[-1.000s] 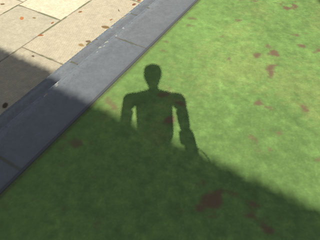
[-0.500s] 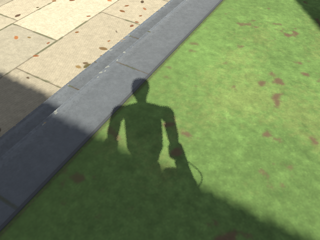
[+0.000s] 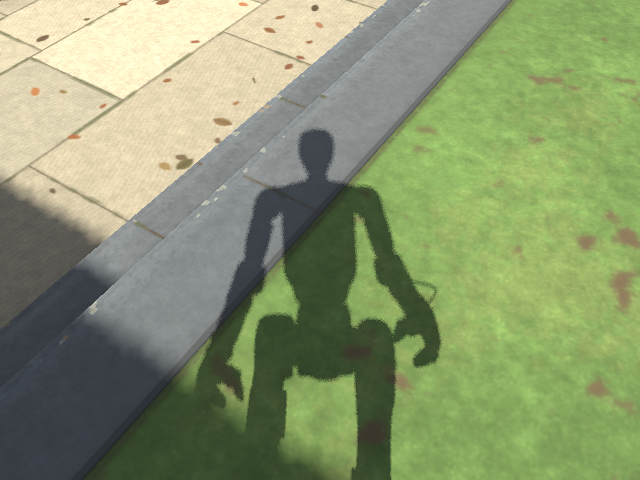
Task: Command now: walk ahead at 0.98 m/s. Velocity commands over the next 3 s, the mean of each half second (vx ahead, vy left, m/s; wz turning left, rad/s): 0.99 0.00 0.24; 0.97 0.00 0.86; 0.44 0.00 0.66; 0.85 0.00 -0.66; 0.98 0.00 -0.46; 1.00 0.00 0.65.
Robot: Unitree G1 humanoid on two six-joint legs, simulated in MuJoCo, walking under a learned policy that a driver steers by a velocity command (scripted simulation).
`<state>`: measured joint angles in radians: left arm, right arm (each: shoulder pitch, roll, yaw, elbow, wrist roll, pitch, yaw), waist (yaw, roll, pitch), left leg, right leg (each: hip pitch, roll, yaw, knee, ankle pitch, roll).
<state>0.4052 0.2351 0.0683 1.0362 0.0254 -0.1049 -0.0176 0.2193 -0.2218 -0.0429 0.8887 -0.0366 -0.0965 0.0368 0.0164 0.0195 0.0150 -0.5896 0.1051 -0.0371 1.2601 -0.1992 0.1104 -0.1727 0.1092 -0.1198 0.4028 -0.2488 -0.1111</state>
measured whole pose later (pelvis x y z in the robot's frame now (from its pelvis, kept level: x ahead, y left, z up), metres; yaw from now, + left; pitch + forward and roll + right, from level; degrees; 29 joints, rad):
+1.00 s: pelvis +0.93 +0.09 +0.00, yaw +33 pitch +1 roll -3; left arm 0.48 0.32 0.06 0.92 0.01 -0.11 0.01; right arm 0.04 -0.34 -0.07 0.64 -0.04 0.00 0.07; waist 0.06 0.04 0.02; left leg -0.78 0.07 0.05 1.05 -0.06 0.11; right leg 0.03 -0.02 -0.24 0.33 -0.37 0.03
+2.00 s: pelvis +1.46 +0.30 -0.06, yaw +27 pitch +0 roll +0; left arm 0.46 0.27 0.04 0.80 0.01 -0.01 0.04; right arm 0.00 -0.27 -0.01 0.63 -0.05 -0.07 0.05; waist 0.07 0.05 0.01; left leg -0.59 -0.01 -0.02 0.95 0.14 -0.04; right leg -0.34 0.17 0.07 0.99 -0.63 -0.12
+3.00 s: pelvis +2.34 +0.51 -0.39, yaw +36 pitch -1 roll -1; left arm 0.03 0.19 0.01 0.71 0.05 -0.09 -0.01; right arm 0.34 -0.23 -0.07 0.90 -0.02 -0.01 -0.01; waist -0.06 -0.03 0.02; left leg -0.41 -0.16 0.02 0.78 -0.35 0.17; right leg -0.54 -0.07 0.08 1.48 -0.37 0.02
